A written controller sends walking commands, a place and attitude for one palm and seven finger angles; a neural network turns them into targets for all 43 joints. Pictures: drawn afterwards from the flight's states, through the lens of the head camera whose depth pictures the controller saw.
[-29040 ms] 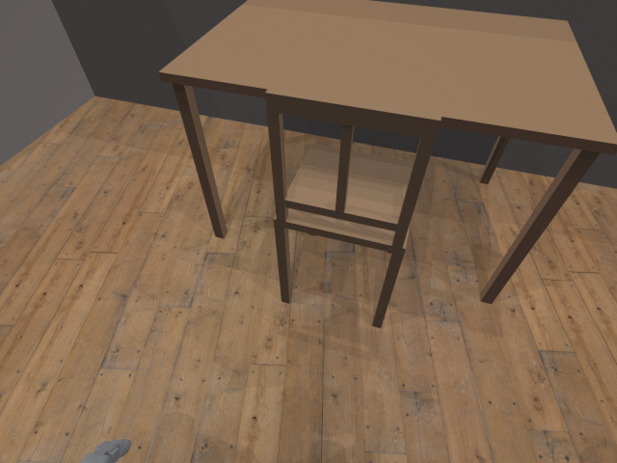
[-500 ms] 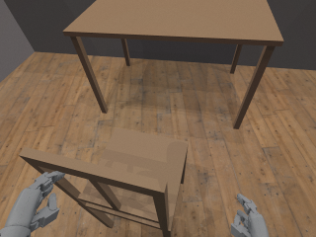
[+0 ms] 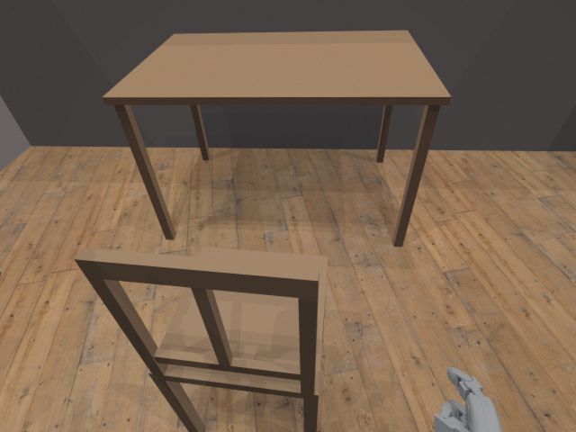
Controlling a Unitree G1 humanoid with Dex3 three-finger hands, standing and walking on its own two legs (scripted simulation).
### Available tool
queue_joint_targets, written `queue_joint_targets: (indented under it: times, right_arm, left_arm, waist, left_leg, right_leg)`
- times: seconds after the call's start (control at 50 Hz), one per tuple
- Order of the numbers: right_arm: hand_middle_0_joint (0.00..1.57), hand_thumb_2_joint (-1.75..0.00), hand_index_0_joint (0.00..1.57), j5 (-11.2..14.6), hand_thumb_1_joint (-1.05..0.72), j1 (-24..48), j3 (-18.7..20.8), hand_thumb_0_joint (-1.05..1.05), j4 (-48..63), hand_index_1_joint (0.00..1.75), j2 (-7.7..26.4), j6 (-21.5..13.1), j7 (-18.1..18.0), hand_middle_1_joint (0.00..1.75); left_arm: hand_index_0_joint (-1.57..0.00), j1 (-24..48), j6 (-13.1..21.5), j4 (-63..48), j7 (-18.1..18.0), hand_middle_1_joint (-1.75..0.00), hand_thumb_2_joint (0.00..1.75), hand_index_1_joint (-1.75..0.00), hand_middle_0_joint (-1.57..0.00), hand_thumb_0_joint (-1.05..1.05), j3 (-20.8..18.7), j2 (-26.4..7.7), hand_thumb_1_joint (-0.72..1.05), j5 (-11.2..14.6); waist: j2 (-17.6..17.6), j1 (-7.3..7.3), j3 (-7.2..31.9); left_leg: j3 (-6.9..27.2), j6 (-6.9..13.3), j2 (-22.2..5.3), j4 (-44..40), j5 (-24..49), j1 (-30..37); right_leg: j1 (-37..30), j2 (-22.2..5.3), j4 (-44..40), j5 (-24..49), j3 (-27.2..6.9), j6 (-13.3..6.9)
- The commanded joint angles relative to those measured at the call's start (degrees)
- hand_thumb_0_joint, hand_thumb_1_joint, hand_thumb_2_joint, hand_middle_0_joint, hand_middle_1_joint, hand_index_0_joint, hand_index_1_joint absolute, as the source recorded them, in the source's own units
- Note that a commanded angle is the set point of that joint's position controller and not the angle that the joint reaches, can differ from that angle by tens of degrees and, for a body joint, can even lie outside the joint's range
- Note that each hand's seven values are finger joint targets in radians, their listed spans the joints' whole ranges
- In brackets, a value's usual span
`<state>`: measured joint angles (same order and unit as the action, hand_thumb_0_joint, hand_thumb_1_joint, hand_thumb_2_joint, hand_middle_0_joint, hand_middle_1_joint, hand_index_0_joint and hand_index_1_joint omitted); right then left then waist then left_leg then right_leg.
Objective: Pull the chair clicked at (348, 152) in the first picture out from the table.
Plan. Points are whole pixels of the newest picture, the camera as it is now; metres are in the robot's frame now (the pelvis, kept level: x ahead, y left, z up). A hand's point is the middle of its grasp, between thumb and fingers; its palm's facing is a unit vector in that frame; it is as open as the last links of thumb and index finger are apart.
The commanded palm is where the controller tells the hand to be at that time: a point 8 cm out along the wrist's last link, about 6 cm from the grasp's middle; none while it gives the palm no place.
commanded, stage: step back with the hand held close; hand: left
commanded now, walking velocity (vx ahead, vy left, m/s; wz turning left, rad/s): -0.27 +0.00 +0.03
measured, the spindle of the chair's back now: (214, 327) +0.33 +0.16 -0.08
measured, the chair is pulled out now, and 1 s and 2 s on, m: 0.63 0.63 0.63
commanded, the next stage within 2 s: stop stepping back and stand still in 0.22 s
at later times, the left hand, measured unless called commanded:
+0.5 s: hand out of the picture +0.07 +0.29 +0.20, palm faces +0.53 -0.72 -0.45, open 7.4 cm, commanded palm +0.04 +0.30 +0.19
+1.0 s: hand out of the picture +0.04 +0.31 +0.17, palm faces +0.49 -0.74 -0.46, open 7.4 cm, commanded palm -0.01 +0.32 +0.19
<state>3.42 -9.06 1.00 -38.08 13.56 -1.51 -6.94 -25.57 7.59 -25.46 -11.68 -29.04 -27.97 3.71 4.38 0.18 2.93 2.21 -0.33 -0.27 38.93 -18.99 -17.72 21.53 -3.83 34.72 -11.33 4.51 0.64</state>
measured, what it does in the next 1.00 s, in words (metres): walks backwards: right foot, then left foot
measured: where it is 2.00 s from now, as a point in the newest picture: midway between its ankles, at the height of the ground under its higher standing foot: outside the picture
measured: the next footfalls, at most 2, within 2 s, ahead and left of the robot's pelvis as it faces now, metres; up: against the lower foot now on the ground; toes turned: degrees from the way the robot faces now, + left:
right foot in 0.18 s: -0.06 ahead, -0.13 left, +0.00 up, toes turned -2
left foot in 0.58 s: -0.10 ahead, +0.15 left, +0.00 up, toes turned -3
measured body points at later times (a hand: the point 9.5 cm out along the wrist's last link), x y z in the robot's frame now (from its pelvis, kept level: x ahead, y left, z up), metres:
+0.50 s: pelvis -0.11 +0.01 +0.01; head -0.15 -0.01 +0.46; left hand +0.03 +0.33 +0.22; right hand +0.06 -0.23 -0.08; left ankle -0.09 +0.13 -0.69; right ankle -0.06 -0.14 -0.72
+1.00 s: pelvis -0.15 +0.02 +0.01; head -0.17 +0.01 +0.46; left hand +0.01 +0.34 +0.19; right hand -0.03 -0.22 -0.09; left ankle -0.14 +0.15 -0.72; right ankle -0.10 -0.13 -0.72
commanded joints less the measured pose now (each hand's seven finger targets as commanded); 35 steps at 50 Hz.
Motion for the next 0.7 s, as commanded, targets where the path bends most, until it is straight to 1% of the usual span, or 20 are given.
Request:
queue_joint_targets:
  times: [0.0, 0.04, 0.06, 0.1, 0.14, 0.18, 0.2, 0.24, 0.28, 0.34, 0.38, 0.4, 0.42, 0.46, 0.5, 0.54, 0.58, 0.62, 0.64, 0.68]
  right_arm:
    - [0.2, -0.9, 0.2, 0.2, -0.9, 6.7, 0.2, 0.0, 11.7, 0.3, 6.2, -3.6, 0.2, 0.3]
    - [0.2, -0.9, 0.2, -1.3, -0.9, 7.8, -0.4, 0.0, 12.2, 0.3, 6.3, -4.6, -0.2, 0.3]
    - [0.2, -0.9, 0.2, -2.2, -0.9, 7.3, -0.6, 0.0, 12.6, 0.3, 5.4, -4.8, -0.2, 0.3]
    - [0.2, -0.9, 0.2, -2.9, -0.9, 7.6, -0.1, 0.0, 13.6, 0.3, 6.2, -5.9, 0.2, 0.3]
    - [0.2, -0.9, 0.2, -3.2, -0.9, 4.7, 0.4, 0.0, 13.9, 0.3, 8.0, -8.0, 0.2, 0.3]
    - [0.2, -0.9, 0.2, -3.6, -0.9, 1.9, 0.1, 0.0, 12.6, 0.3, 6.1, -10.0, 0.5, 0.3]
    - [0.2, -0.9, 0.2, -3.7, -0.9, 0.9, 0.2, 0.0, 12.0, 0.3, 5.7, -10.5, 0.5, 0.3]
    - [0.2, -0.9, 0.2, -3.7, -0.9, 0.2, 0.7, 0.0, 9.8, 0.3, 4.6, -10.9, 0.2, 0.3]
    - [0.2, -0.9, 0.2, -2.9, -0.9, 0.1, 2.2, 0.0, 9.4, 0.3, 5.0, -10.9, 0.0, 0.3]
    - [0.2, -0.9, 0.2, -1.6, -0.9, 0.1, 2.7, 0.0, 8.7, 0.3, 4.9, -9.9, -0.2, 0.3]
    - [0.2, -0.9, 0.2, -0.9, -0.9, 0.5, 3.2, 0.0, 7.4, 0.3, 5.7, -8.4, -0.4, 0.3]
    - [0.2, -0.9, 0.2, -1.1, -0.9, 1.1, 3.3, 0.0, 6.5, 0.3, 5.7, -7.4, -0.4, 0.3]
    - [0.2, -0.9, 0.2, -1.5, -0.9, 1.7, 2.7, 0.0, 6.2, 0.3, 5.4, -6.7, -0.3, 0.3]
    - [0.2, -0.9, 0.2, -2.0, -0.9, 2.5, 0.5, 0.0, 7.0, 0.3, 4.8, -6.6, 0.0, 0.3]
    - [0.2, -0.9, 0.2, -2.6, -0.9, 2.8, -0.6, 0.0, 7.8, 0.3, 5.2, -7.3, -0.4, 0.3]
    - [0.2, -0.9, 0.2, -2.6, -0.9, 2.6, -0.5, 0.0, 9.0, 0.3, 6.0, -8.8, -0.5, 0.3]
    - [0.2, -0.9, 0.2, -2.8, -0.9, 1.9, 0.4, 0.0, 10.7, 0.3, 5.8, -9.9, -0.1, 0.3]
    - [0.2, -0.9, 0.2, -3.7, -0.9, 4.1, 0.0, 0.0, 11.1, 0.3, 4.2, -10.6, 1.0, 0.3]
    - [0.2, -0.9, 0.2, -3.6, -0.9, 3.3, 0.3, 0.0, 11.1, 0.3, 4.4, -11.0, 1.6, 0.3]
    - [0.2, -0.9, 0.2, -3.6, -0.9, 2.0, 0.6, 0.0, 11.1, 0.3, 4.3, -11.3, 2.3, 0.3]
  left_arm:
    - [-0.2, -0.3, -0.5, 2.4, 0.8, -0.3, 0.9, -0.3, -0.2, 0.0, 2.8, -3.4, 0.9, -2.2]
    - [-0.2, 6.4, 1.1, -7.8, 0.5, -0.3, 0.9, -0.3, -0.2, 0.0, 3.2, -5.5, 0.9, -4.1]
    - [-0.2, 7.6, 1.7, -12.6, 0.6, -0.3, 0.9, -0.3, -0.2, 0.0, 4.7, -4.0, 0.9, -4.6]
    - [-0.2, 7.3, 3.2, -24.9, 0.7, -0.3, 0.9, -0.3, -0.2, 0.0, 2.2, -7.7, 0.9, -5.2]
    - [-0.2, 4.2, 5.1, -33.4, 0.3, -0.3, 0.9, -0.3, -0.2, 0.0, -4.4, -15.1, 0.9, -5.9]
    - [-0.2, -1.2, 7.4, -32.9, 0.6, -0.3, 0.9, -0.3, -0.2, 0.0, -6.2, -13.0, 0.9, -5.6]
    - [-0.2, -3.1, 8.5, -31.6, 0.7, -0.3, 0.9, -0.3, -0.2, 0.0, -7.9, -13.2, 0.9, -4.8]
    - [-0.2, -7.4, 9.2, -26.6, 1.2, -0.3, 0.9, -0.3, -0.2, 0.0, -9.3, -12.6, 0.9, -2.5]
    - [-0.2, -9.1, 9.2, -21.8, 2.1, -0.3, 0.9, -0.3, -0.2, 0.0, -7.7, -9.2, 0.9, -0.7]
    - [-0.2, -11.3, 6.3, -8.3, 2.8, -0.3, 0.9, -0.3, -0.2, 0.0, -5.8, -5.6, 0.9, 1.1]
    - [-0.2, -5.5, 3.8, -4.1, 2.4, -0.3, 0.9, -0.3, -0.2, 0.0, -3.5, -6.1, 0.9, 1.3]
    - [-0.2, -2.4, 2.2, -2.2, 2.3, -0.3, 0.9, -0.3, -0.2, 0.0, -1.6, -5.5, 0.9, 1.1]
    - [-0.2, 0.5, 0.8, -0.6, 2.3, -0.3, 0.9, -0.3, -0.2, 0.0, 0.4, -4.6, 0.9, 0.6]
    - [-0.2, 6.1, 0.0, 0.8, 2.4, -0.3, 0.9, -0.3, -0.2, 0.0, 3.5, -3.1, 0.9, -0.1]
    - [-0.2, 12.3, 0.6, -0.9, 2.3, -0.3, 0.9, -0.3, -0.2, 0.0, 5.1, -3.1, 0.9, -1.7]
    - [-0.2, 18.9, 2.7, -9.2, 1.4, -0.3, 0.9, -0.3, -0.2, 0.0, 5.0, -5.2, 0.9, -2.9]
    - [-0.2, 14.0, 4.6, -18.4, 0.3, -0.3, 0.9, -0.3, -0.2, 0.0, 2.8, -6.9, 0.9, -4.4]
    - [-0.2, 5.0, 5.5, -24.9, 0.5, -0.3, 0.9, -0.3, -0.2, 0.0, -0.2, -8.7, 0.9, -4.2]
    - [-0.2, 1.4, 6.1, -27.3, 0.6, -0.3, 0.9, -0.3, -0.2, 0.0, -3.9, -12.5, 0.9, -4.6]
    - [-0.2, -5.2, 7.1, -28.0, 0.9, -0.3, 0.9, -0.3, -0.2, 0.0, -4.7, -11.0, 0.9, -4.1]
  waist:
    - [-2.7, -0.36, -9.6]
    - [4.7, 0.04, -10.7]
    - [4.5, -0.46, -7.8]
    - [5.5, -2.22, -2.2]
    - [13.4, -2.28, 1.1]
    - [18.4, -2.58, 1.9]
    - [17.6, -2.27, 3.2]
    - [12.2, -2.36, 10.7]
    - [5.6, -2.12, 14.8]
    - [-3.2, -0.82, 11.0]
    - [-14.9, 0.19, 3.5]
    - [-19.5, 0.55, 1.0]
    - [-22.9, 1.05, -1.1]
    - [-23.7, 1.61, -5.5]
    - [-18.0, 1.36, -10.1]
    - [-2.8, 0.23, -11.6]
    - [9.4, -1.53, -3.6]
    - [18.1, -1.18, -0.4]
    - [19.2, -1.43, 0.2]
    - [13.9, -1.71, 1.6]
  left_leg:
    - [12.7, 5.6, -10.7, -27.0, -15.0, -17.9]
    - [19.8, 9.3, -15.0, -33.3, -22.8, -25.5]
    - [18.9, 9.6, -14.7, -32.0, -19.3, -23.7]
    - [14.4, 9.0, -12.3, -26.1, -11.8, -20.1]
    - [12.3, 8.7, -10.4, -24.9, -17.1, -24.0]
    - [12.6, 8.1, -9.4, -23.8, -17.3, -23.8]
    - [12.9, 7.4, -8.8, -21.4, -8.8, -18.6]
    - [10.7, 4.6, -8.0, -14.8, 15.2, -1.6]
    - [8.6, 3.3, -8.4, -11.5, 20.4, 7.8]
    - [3.9, 1.4, -4.4, -8.5, -3.8, 9.0]
    - [-0.1, -1.2, 0.8, 12.3, -5.4, 13.9]
    - [0.8, -1.1, 1.2, 21.3, -4.9, 12.7]
    - [1.8, -0.4, 0.6, 24.3, -4.3, 10.6]
    - [2.1, 1.5, -1.3, 14.2, -5.9, 6.1]
    - [0.5, 2.4, -1.5, -5.8, -7.5, -1.7]
    - [5.6, 3.4, -3.2, -22.5, -9.2, -8.0]
    - [10.9, 5.9, -9.4, -25.2, -0.1, -6.0]
    - [11.7, 5.3, -9.0, -25.7, 1.0, -9.1]
    - [11.0, 5.1, -8.6, -26.0, -1.3, -11.7]
    - [9.0, 4.4, -7.0, -21.7, 3.0, -11.4]
  right_leg:
    - [-4.0, -0.6, 0.0, -16.0, -4.4, -0.2]
    - [-10.7, 1.0, 11.3, -8.6, -5.1, 0.7]
    - [-12.1, 0.8, 11.3, -6.7, -5.6, 0.7]
    - [-17.0, 0.7, 5.3, -1.9, -5.8, 0.4]
    - [-23.9, 2.1, 3.5, 0.4, -5.8, 0.9]
    - [-24.9, 3.5, 0.3, 0.8, -4.4, 0.3]
    - [-22.3, 3.3, -2.2, 4.1, -5.0, -0.4]
    - [-15.3, 2.2, -4.9, 9.2, -5.2, -1.2]
    - [-8.9, 2.1, -4.3, 2.9, -6.3, -2.3]
    - [-1.3, -0.5, -13.0, -10.7, -9.4, -2.8]
    - [18.2, -9.1, -24.3, -32.1, -17.3, -8.1]
    - [23.5, -12.7, -26.4, -35.4, -19.0, -9.7]
    - [25.4, -14.1, -26.3, -33.8, -17.6, -9.4]
    - [21.4, -12.1, -22.5, -29.0, -12.5, -6.2]
    - [11.3, -7.9, -16.2, -25.6, -9.0, -3.3]
    - [0.1, -3.0, -7.9, -18.4, -7.1, -1.3]
    - [-6.8, 0.0, 0.6, -6.4, -4.2, 0.1]
    - [-12.2, 0.3, 2.4, -4.3, -3.4, 0.2]
    - [-15.6, 0.8, 2.2, -4.2, -3.6, 0.1]
    - [-18.8, 1.5, -3.0, -1.7, -3.3, -0.1]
